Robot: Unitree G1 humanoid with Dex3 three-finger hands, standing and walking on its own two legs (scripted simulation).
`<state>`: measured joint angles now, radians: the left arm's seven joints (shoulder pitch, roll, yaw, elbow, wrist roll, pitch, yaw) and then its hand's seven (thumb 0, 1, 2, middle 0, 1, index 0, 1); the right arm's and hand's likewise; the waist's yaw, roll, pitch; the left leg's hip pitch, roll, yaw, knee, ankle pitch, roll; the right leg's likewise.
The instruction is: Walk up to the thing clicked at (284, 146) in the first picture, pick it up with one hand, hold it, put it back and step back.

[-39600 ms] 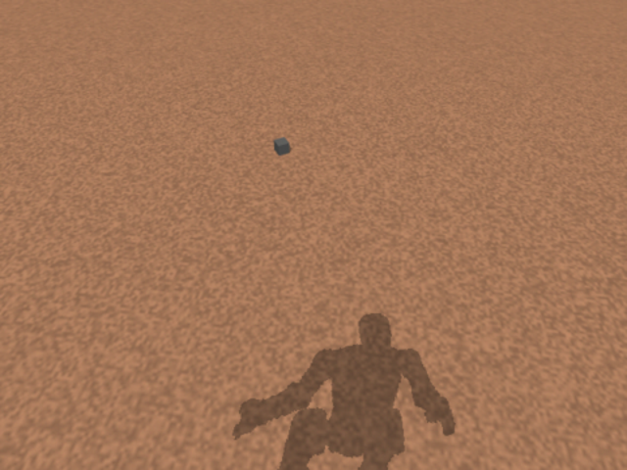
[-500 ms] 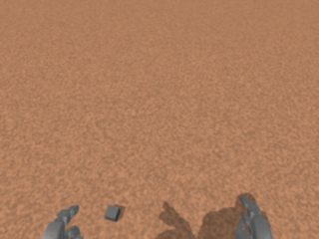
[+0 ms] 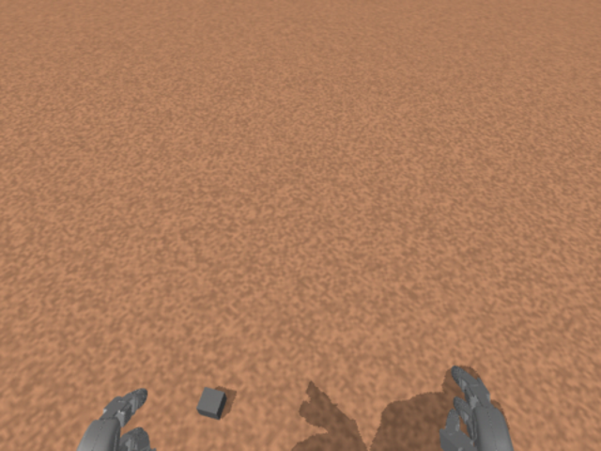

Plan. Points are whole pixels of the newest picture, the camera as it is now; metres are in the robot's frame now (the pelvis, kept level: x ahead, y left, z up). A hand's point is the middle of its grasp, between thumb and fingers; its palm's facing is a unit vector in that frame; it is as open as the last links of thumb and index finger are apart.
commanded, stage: home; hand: left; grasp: from above
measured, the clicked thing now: (212, 403) +0.41 +0.23 -0.68
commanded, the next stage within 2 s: stand in 0.68 s
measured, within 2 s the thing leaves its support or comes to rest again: neither
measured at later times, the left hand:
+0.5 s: hand out of the picture +0.17 +0.18 -0.05, palm faces +0.04 -0.98 -0.21, open 7.4 cm
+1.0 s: hand out of the picture +0.14 +0.22 -0.10, palm faces +0.02 -0.94 -0.34, open 7.4 cm
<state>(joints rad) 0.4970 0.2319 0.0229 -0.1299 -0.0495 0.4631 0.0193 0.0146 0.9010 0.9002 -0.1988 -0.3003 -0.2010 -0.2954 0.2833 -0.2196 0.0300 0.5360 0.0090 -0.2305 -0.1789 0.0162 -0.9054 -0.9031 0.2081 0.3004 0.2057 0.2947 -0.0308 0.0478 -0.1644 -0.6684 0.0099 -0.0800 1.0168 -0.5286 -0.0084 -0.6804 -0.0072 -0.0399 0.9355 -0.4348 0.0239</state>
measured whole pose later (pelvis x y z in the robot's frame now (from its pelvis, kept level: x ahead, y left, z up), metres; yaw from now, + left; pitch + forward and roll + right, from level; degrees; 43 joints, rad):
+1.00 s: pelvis +0.00 +0.00 +0.02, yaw +0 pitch +2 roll +0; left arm 0.22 0.29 0.03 0.57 0.05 0.09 0.04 0.01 0.90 0.90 -0.20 -0.30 -0.20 -0.30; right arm 0.18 -0.28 -0.03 0.81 -0.06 -0.04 -0.03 0.01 -0.90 -0.90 0.21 0.30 0.21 0.30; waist 0.03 -0.01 0.01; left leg -0.41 -0.03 -0.04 0.81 -0.44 0.01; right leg -0.46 -0.05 0.00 0.81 -0.39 0.03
